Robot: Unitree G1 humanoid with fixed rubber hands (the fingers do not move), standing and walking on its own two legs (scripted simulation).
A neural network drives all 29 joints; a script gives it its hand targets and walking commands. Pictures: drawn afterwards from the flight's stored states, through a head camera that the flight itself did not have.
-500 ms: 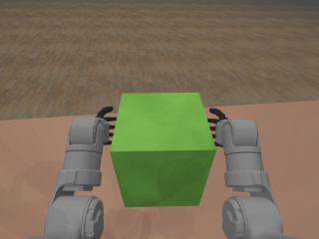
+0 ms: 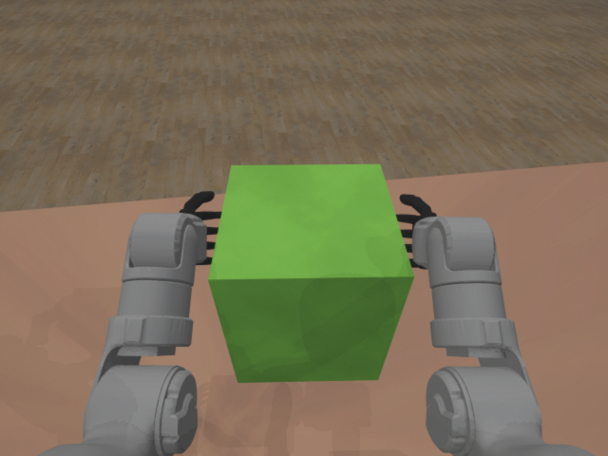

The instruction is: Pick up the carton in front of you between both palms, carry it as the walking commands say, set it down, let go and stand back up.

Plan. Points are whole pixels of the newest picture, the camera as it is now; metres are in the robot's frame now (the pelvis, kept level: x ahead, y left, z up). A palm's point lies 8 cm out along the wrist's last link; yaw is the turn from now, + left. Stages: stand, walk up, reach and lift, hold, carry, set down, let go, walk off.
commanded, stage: carry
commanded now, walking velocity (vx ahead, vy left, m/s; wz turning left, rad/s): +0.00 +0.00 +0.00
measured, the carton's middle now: (307, 276) +0.36 +0.00 +0.05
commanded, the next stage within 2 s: none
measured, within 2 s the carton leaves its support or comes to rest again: neither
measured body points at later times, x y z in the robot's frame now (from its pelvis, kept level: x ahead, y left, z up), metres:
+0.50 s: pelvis +0.01 +0.00 +0.00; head -0.02 +0.00 +0.45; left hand +0.36 +0.15 +0.13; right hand +0.37 -0.15 +0.13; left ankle +0.06 +0.09 -0.73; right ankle +0.02 -0.10 -0.72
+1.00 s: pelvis +0.11 +0.02 -0.01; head +0.09 +0.02 +0.44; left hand +0.47 +0.17 +0.10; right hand +0.46 -0.14 +0.10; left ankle +0.06 +0.09 -0.73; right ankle +0.09 -0.09 -0.69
